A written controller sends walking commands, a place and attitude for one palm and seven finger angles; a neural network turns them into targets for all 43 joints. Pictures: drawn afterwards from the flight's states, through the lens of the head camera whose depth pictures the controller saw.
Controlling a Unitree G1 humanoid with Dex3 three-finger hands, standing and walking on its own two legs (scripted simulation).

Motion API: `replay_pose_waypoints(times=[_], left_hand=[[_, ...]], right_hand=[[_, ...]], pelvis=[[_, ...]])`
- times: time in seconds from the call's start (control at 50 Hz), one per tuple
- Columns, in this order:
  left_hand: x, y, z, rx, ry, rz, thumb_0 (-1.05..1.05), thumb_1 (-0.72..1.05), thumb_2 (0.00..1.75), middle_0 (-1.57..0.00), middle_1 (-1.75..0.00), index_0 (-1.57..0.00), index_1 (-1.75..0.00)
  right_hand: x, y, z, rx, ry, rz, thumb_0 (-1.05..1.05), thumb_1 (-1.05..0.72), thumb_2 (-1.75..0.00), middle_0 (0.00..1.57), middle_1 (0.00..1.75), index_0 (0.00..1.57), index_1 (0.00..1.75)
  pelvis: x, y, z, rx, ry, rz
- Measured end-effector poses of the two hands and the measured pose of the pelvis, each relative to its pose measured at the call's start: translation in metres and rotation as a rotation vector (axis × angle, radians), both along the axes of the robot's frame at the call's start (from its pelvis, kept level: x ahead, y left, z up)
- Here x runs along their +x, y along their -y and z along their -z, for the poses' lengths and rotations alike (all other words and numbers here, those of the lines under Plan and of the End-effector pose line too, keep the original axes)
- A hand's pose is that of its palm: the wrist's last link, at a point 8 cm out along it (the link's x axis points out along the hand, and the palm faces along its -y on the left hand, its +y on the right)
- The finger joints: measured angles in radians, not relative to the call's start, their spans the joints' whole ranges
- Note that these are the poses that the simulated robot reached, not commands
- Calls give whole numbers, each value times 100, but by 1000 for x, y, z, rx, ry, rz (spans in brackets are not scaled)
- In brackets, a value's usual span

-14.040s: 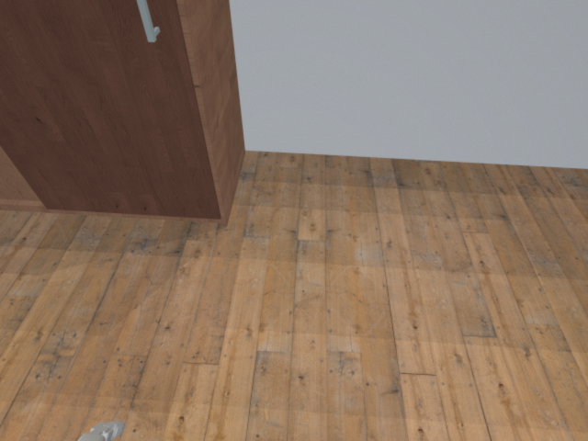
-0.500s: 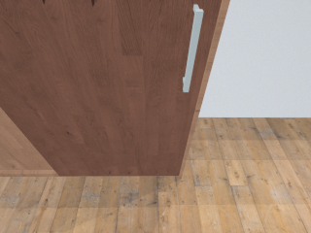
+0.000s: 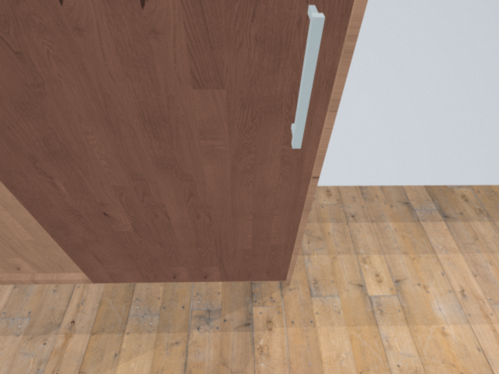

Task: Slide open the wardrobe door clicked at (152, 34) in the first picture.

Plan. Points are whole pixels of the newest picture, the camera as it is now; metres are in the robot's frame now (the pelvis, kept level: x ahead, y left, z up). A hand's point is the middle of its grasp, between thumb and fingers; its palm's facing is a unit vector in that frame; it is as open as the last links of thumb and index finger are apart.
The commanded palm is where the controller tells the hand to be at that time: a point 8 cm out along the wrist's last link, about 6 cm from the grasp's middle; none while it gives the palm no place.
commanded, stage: look again from close up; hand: right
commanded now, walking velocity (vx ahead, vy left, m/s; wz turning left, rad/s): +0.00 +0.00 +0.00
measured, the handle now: (303, 85) +0.56 -0.06 +0.19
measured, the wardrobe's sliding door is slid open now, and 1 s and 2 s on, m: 0.00 0.00 0.00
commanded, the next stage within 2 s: shuffle to correct the standing spot in 0.16 s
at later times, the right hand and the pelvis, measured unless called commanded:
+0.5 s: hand out of the picture +0.03 -0.18 -0.18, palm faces -0.02 +0.97 -0.23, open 7.4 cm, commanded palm none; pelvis +0.03 +0.01 -0.01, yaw +2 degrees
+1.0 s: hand out of the picture +0.07 -0.12 -0.19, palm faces +0.03 +0.98 -0.17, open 7.4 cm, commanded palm none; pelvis +0.10 +0.03 -0.01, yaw +2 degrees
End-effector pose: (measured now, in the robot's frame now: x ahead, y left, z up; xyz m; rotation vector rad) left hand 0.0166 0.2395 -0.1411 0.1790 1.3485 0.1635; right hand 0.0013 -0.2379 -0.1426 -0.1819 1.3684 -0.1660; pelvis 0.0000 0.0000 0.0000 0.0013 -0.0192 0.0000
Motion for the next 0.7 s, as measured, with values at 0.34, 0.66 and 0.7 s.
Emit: replay_pose_waypoints(times=[0.34,0.66,0.7], left_hand=[[30,-17,-6,35,46,35,0,90,90,-20,-30,-20,-30],[16,-19,18,-38,-126,-29,0,91,90,-21,-30,-20,-30],[30,-20,17,-32,-132,-16,0,91,90,-20,-30,-20,-30]], right_hand=[[27,13,-7,-37,42,-13,1,-91,-90,20,30,20,30],[18,-51,9,33,-63,65,1,-91,-90,20,30,20,30],[10,-61,10,50,-98,96,1,-91,-90,20,30,20,30]], pelvis=[[8,-3,-1,-2,-2,2],[59,-35,12,3,-34,10],[67,-35,12,5,-29,19]])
